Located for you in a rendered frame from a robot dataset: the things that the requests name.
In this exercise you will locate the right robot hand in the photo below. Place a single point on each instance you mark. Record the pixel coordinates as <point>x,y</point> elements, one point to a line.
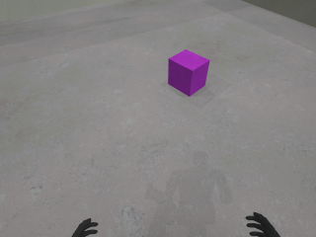
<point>265,226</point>

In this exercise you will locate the carton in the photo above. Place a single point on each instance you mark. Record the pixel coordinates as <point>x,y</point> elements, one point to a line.
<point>187,72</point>

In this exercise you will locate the left robot hand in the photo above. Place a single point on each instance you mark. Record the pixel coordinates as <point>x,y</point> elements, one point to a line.
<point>80,231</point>

